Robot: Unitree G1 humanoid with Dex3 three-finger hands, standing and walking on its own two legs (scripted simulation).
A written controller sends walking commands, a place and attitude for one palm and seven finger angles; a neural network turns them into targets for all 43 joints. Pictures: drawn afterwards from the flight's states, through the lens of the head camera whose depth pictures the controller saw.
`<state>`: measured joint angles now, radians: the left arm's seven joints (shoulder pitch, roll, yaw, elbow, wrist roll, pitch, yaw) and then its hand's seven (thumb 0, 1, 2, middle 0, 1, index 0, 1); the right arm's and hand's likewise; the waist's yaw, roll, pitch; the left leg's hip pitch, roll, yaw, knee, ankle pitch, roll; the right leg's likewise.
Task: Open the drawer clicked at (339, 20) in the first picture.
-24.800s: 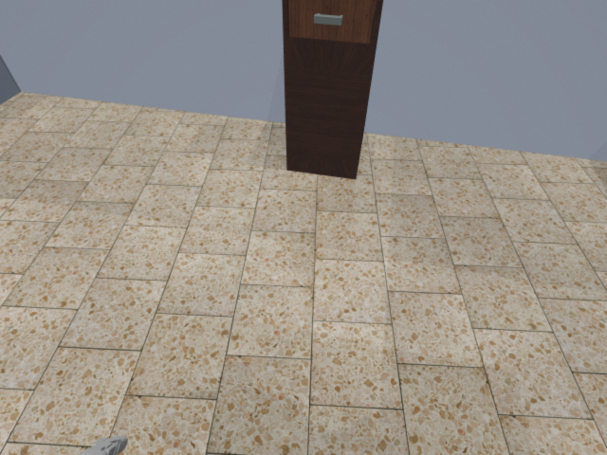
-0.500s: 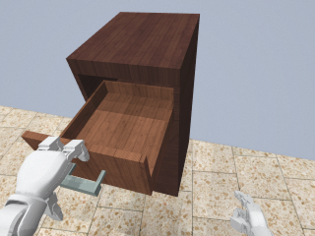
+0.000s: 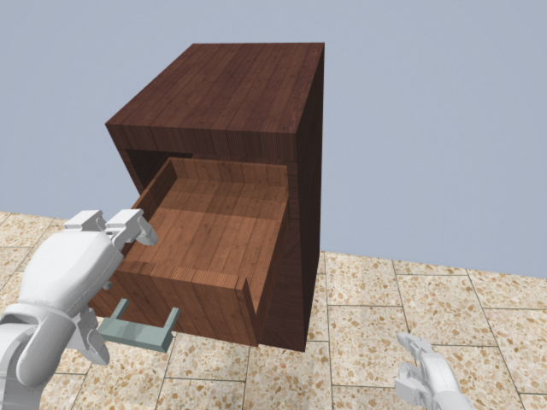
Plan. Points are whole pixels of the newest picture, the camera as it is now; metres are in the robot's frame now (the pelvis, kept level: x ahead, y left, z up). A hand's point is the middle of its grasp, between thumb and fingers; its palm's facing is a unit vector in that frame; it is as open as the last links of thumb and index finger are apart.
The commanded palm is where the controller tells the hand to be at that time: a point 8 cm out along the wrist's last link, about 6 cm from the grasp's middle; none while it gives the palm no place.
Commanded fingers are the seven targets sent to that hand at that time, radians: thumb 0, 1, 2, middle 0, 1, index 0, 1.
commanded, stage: draw the hand back to the body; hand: left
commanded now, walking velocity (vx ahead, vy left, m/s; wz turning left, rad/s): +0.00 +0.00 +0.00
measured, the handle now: (141, 321) +0.22 +0.25 +0.01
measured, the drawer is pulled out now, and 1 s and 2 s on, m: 0.28 0.28 0.28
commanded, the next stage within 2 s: step back with the hand held close in 1.62 s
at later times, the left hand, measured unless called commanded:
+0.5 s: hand (83, 294) +0.19 +0.25 +0.16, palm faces +0.08 -0.04 -1.00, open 13.8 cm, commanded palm +0.14 +0.26 +0.21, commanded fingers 0.00 -0.50 0.30 -0.30 -1.20 -0.30 -1.20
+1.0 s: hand (93, 256) +0.20 +0.22 +0.21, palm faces +0.44 -0.83 -0.35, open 12.3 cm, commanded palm +0.14 +0.26 +0.21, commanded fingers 0.00 0.20 0.60 -0.25 -0.75 -0.25 -0.75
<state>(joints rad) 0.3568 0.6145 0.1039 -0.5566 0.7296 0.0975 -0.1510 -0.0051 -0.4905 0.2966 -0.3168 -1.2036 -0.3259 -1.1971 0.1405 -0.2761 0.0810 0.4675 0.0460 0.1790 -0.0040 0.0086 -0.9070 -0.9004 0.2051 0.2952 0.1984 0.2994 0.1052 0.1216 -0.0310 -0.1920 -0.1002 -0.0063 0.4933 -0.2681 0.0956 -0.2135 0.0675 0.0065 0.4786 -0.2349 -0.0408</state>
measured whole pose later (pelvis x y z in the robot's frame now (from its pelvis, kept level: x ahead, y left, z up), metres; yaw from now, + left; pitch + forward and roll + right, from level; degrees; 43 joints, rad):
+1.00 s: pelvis +0.01 -0.02 +0.00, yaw +2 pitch -4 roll -1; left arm 0.42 0.37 0.34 -0.55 -0.10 -0.13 0.10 -0.01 -0.13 0.46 -0.28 -0.96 -0.29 -0.96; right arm 0.21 -0.20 0.06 0.62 0.02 -0.11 -0.04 0.01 -0.90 -0.90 0.21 0.30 0.20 0.30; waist 0.05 0.05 0.02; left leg -0.11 -0.09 -0.06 0.46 -0.27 0.06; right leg -0.12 0.07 -0.04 0.42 -0.24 -0.07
